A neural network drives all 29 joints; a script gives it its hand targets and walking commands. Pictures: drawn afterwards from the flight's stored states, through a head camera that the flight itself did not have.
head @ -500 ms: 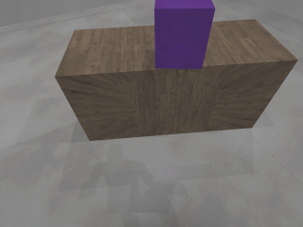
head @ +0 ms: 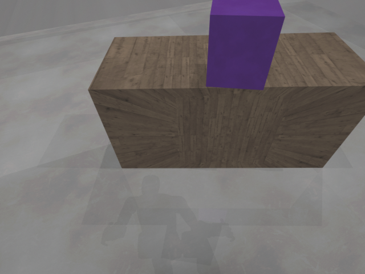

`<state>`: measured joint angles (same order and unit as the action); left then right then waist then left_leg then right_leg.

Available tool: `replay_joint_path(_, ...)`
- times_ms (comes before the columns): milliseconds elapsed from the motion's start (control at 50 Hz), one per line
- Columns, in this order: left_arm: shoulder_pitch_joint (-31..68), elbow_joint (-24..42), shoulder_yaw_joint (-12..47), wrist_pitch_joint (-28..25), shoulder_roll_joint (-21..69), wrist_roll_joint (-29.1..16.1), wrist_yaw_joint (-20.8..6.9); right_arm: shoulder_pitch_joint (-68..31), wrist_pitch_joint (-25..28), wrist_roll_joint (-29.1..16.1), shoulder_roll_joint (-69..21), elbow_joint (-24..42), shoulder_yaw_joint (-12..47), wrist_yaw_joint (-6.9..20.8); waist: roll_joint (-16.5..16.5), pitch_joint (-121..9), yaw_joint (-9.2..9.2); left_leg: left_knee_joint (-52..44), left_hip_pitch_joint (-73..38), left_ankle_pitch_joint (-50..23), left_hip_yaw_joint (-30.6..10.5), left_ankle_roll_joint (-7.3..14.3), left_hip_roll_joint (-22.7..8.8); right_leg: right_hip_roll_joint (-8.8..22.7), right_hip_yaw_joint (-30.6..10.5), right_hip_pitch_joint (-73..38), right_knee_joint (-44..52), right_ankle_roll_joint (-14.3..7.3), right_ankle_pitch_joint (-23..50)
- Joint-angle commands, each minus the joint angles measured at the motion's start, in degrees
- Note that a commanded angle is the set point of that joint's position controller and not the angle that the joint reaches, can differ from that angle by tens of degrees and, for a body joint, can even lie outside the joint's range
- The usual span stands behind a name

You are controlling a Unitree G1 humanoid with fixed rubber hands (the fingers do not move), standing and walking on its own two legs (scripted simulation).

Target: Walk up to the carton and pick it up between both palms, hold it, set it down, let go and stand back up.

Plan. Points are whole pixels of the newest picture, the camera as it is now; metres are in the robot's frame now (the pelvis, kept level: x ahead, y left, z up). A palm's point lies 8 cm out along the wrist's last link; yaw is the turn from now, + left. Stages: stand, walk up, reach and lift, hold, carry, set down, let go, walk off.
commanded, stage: walk up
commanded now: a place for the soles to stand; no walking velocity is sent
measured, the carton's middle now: (239, 45) +0.96 -0.21 +0.03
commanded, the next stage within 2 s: none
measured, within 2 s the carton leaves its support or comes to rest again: neither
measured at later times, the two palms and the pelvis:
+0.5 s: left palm out of the picture +0.05 +0.32 -0.07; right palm out of the picture +0.09 -0.33 -0.09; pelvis +0.01 -0.01 +0.01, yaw +0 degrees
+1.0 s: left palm out of the picture +0.13 +0.32 -0.07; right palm out of the picture +0.14 -0.31 -0.08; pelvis +0.04 +0.00 +0.01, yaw +1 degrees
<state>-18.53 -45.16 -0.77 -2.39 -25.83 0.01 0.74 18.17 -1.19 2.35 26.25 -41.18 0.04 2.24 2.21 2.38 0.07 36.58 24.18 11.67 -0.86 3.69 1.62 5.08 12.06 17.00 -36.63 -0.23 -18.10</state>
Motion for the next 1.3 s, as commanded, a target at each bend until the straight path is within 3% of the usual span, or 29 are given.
replay_joint_path(0, 0.0, 2.6, -4.6, 1.9, -12.6, -0.7, 0.6, -1.5, 1.2, 0.5, 14.8, 2.2, -7.0, -0.5, 9.7, 2.2, -1.16, -25.9, -4.0, 33.1, -32.9, 4.3, -14.0, -1.7, -9.9, 14.5, -14.9, -1.4, -16.9)
replay_joint_path(20, -0.4, 1.7, -4.8, 2.0, -13.4, -0.6, 0.5, -2.8, 0.9, 0.3, 13.5, 2.5, -6.6, -0.5, 8.9, 3.9, -0.68, -26.2, -2.2, 34.6, -30.7, 4.1, -13.0, -1.2, -10.4, 14.1, -16.0, -1.5, -15.6)
replay_joint_path(100, -4.1, -0.8, -4.7, 1.3, -11.7, 0.0, 0.2, -1.9, 1.0, 0.4, 10.6, 2.5, -5.8, -0.7, 9.0, -3.4, -0.78, -19.8, -11.7, 18.5, -21.1, 2.9, -8.7, -2.3, -10.5, 14.0, -14.2, -0.6, -9.6)
replay_joint_path(180, -2.8, -0.6, -4.6, 1.4, -11.3, 0.3, 0.7, 0.0, 0.6, 0.2, 10.0, 2.7, -5.9, -0.6, 7.1, -4.6, -1.83, -18.7, -14.5, 16.2, -21.0, 3.0, -8.6, -3.3, -9.5, 13.4, -9.2, 0.1, -10.4)
replay_joint_path(260, -3.9, -1.0, -4.4, 0.5, -10.5, 0.0, 1.3, -0.2, -0.1, 0.0, 10.2, 3.0, -5.9, -0.4, 7.5, -5.4, -1.31, -17.2, -13.4, 9.1, -20.4, 5.2, -9.7, -3.5, -9.0, 8.8, -0.8, -1.0, -9.9)
replay_joint_path(300, -6.3, -2.0, -4.2, 0.0, -9.9, 0.0, 1.6, -1.7, -0.5, -0.4, 10.2, 3.3, -5.8, -0.3, 7.0, -6.5, 0.01, -15.6, -10.4, 8.5, -18.3, 5.7, -9.3, -4.3, -7.9, 3.5, 4.1, -1.6, -4.5)
replay_joint_path(340, -8.7, -3.2, -4.4, -0.6, -10.8, 0.7, 1.7, -4.0, -0.9, -1.3, 9.4, 4.0, -5.4, -0.1, 2.6, -6.9, 1.73, -13.6, -1.3, 16.1, -14.2, 3.4, -7.5, -4.2, -7.5, -7.0, 10.3, -2.7, 3.9)
replay_joint_path(360, -9.7, -3.7, -5.2, -0.7, -12.6, 1.3, 2.0, -5.5, -0.9, -1.4, 7.9, 4.3, -4.8, -0.1, -1.5, -5.8, 3.10, -9.8, 6.6, 16.5, -11.7, 0.5, -5.1, 1.0, -13.8, -11.5, 12.4, -4.4, 1.1)
replay_joint_path(380, -9.8, -3.2, -6.5, -0.7, -16.2, 2.0, 2.1, -7.2, -0.8, -1.2, 5.8, 4.6, -4.3, 0.1, -9.1, -3.0, 4.60, 0.1, 13.3, 16.2, -6.7, -2.7, 0.4, 11.6, -26.9, -11.3, 19.6, -7.8, -10.5)
replay_joint_path(400, -5.0, -1.7, -7.3, -0.7, -19.0, 1.9, 2.1, -6.2, -1.0, -0.7, 7.2, 3.6, -4.9, -0.1, -10.9, 0.1, 3.19, 13.2, 12.5, 16.3, -4.0, -3.8, 1.5, 20.3, -35.5, -3.1, 24.0, -12.6, -18.2)
replay_joint_path(420, 0.3, 0.0, -6.9, -0.9, -18.4, 1.9, 2.1, -3.8, -1.3, -0.5, 9.8, 2.0, -5.6, -0.1, -7.5, 2.6, 0.93, 19.1, 9.0, 14.6, -7.2, -3.2, -1.0, 20.7, -33.7, 3.7, 23.7, -13.9, -18.4)
replay_joint_path(460, 4.7, 1.2, -5.9, -1.2, -15.5, 1.3, 2.1, 0.6, -1.1, -1.2, 9.3, 0.2, -5.7, 0.4, -7.5, 5.5, -1.81, 19.1, 5.5, 10.0, -6.8, -3.0, -1.2, 15.3, -23.9, 7.3, 22.3, -12.2, -12.3)
replay_joint_path(500, 3.7, 1.3, -5.5, -1.2, -14.4, 1.6, 1.3, 1.4, -0.4, -1.6, 8.5, -1.0, -5.3, 0.6, -10.2, 3.8, -1.33, 10.6, 2.9, 11.4, -3.6, -3.0, -2.1, 10.8, -17.3, 3.3, 19.5, -9.0, -8.4)
replay_joint_path(540, 1.2, 1.0, -5.5, -0.9, -14.4, 1.9, 0.4, -0.6, 0.7, -1.8, 7.5, -1.0, -4.6, 0.3, -12.7, -0.5, 1.26, 2.2, 1.1, 16.2, -0.7, -2.8, -1.4, 9.9, -15.9, -3.7, 14.6, -9.3, -2.6)
replay_joint_path(580, 2.9, 1.4, -5.3, -0.3, -14.9, 1.3, -0.1, 1.4, 1.5, -1.8, 7.1, -1.9, -4.5, -0.6, -12.3, -4.4, -0.18, -6.4, -5.9, 8.9, 1.8, -2.1, -0.6, 9.9, -13.9, -3.7, 8.1, -8.9, 3.7)
replay_joint_path(600, 3.0, 1.4, -4.6, 0.0, -13.3, 1.0, -0.1, 1.9, 2.0, -1.6, 7.3, -2.3, -4.8, -1.2, -10.0, -6.0, -0.80, -10.4, -10.2, 4.6, 0.5, -1.5, 0.2, 8.7, -12.5, -2.7, 4.0, -7.5, 6.6)
replay_joint_path(620, 2.4, 1.2, -4.1, 0.2, -11.3, 0.5, 0.0, 1.8, 2.3, -1.1, 8.0, -2.1, -5.1, -1.6, -7.3, -7.7, -0.63, -11.8, -13.4, 0.7, -4.6, -0.8, -1.2, 7.2, -10.6, -1.3, -0.3, -5.7, 9.1)
replay_joint_path(640, 2.8, 1.5, -3.6, 0.3, -9.5, 0.0, 0.2, 1.3, 2.4, -0.4, 9.6, -1.2, -5.4, -1.8, -3.0, -7.7, -0.55, -14.7, -13.4, -0.4, -13.7, 0.3, -5.9, 4.7, -8.8, 1.1, -4.3, -3.6, 6.7)
replay_joint_path(660, 3.9, 2.0, -3.3, 0.6, -8.1, -0.5, 0.1, -1.7, 2.7, -0.6, 12.4, 0.2, -5.6, -1.8, 4.6, -5.0, 0.55, -18.6, -12.6, -1.1, -28.3, 2.5, -13.2, -1.3, -7.8, 8.5, -5.8, -0.6, -6.4)
replay_joint_path(680, 4.0, 0.7, -3.6, 1.2, -9.9, -0.7, 0.3, -2.6, 2.7, -1.0, 12.6, 0.0, -5.1, -1.6, 4.6, -3.8, 0.42, -17.3, -10.9, 2.1, -28.6, 6.1, -13.9, -2.0, -11.6, 7.4, -4.4, -0.9, -13.2)
replay_joint_path(700, 4.4, 0.3, -3.3, 0.7, -9.6, -0.6, 0.3, -3.3, 2.6, -1.1, 11.1, 0.2, -4.6, -1.4, 4.8, -3.0, 0.83, -15.4, -10.3, -0.6, -24.2, 6.5, -12.3, -1.8, -11.3, 5.7, -0.8, -1.5, -12.6)
replay_joint_path(720, 3.3, -0.4, -3.0, -0.1, -9.0, -0.6, 0.3, -4.7, 2.4, -1.3, 9.9, 0.4, -4.0, -1.3, 5.0, -3.6, 1.73, -12.4, -9.0, -6.7, -19.2, 5.2, -10.1, -1.3, -10.9, 2.0, 4.3, -1.8, -6.3)
replay_joint_path(760, 1.9, -2.0, -3.6, -1.6, -11.3, 0.2, 0.5, -4.7, 2.5, -1.9, 6.9, 0.2, -3.0, -1.4, 2.3, -7.8, 1.99, -5.3, -6.4, -19.0, -10.9, 1.2, -6.0, 3.0, -12.9, -7.9, 8.2, -2.6, 13.1)
replay_joint_path(780, 2.0, -2.2, -3.9, -1.8, -12.6, 0.6, 0.6, -4.2, 2.6, -2.1, 6.5, 0.2, -2.9, -1.4, 0.6, -9.1, 1.68, -2.8, -5.3, -19.1, -8.6, -0.2, -4.3, 6.0, -14.7, -10.2, 8.7, -3.5, 18.6)
replay_joint_path(820, 3.8, -2.3, -4.3, -1.4, -14.6, 0.7, 0.6, -4.4, 2.1, -2.2, 7.1, 0.2, -3.3, -1.2, -0.9, -8.5, 0.62, -2.7, -4.9, -6.1, -6.1, -1.0, -2.7, 10.0, -16.3, -9.0, 8.9, -6.1, 14.8)
replay_joint_path(880, 7.2, -1.3, -4.1, -0.9, -12.3, 0.6, 0.4, -3.6, 2.2, -1.9, 7.7, -0.2, -3.4, -1.0, -2.6, -7.3, -0.14, -4.4, -7.2, -11.3, -7.8, 0.5, -4.1, 6.5, -11.4, -6.1, 6.4, -4.6, 12.4)
replay_joint_path(940, 7.3, -1.4, -3.7, -0.7, -10.8, 0.1, 0.3, -4.5, 2.5, -1.7, 9.1, 0.0, -3.5, -1.1, -0.9, -7.1, 0.50, -7.0, -6.6, -12.5, -12.3, 2.0, -6.3, 2.6, -9.1, -5.1, 4.8, -2.5, 5.8)
replay_joint_path(1120, 8.3, -1.7, -4.0, -0.8, -12.1, 0.6, 0.2, -6.0, 2.2, -1.4, 8.2, 0.1, -3.0, -0.7, -2.4, -4.2, 0.34, -7.2, -1.8, -3.5, -10.1, 0.5, -3.9, 5.2, -12.0, -5.7, 9.1, -4.1, 1.5)
replay_joint_path(1280, 8.4, -1.7, -4.0, -0.8, -11.8, 0.6, 0.1, -5.8, 2.5, -1.3, 8.3, 0.2, -3.0, -0.8, -1.4, -5.0, 0.55, -7.8, -1.9, -5.5, -11.4, 0.8, -4.5, 4.0, -11.1, -6.5, 8.0, -3.5, 2.4)
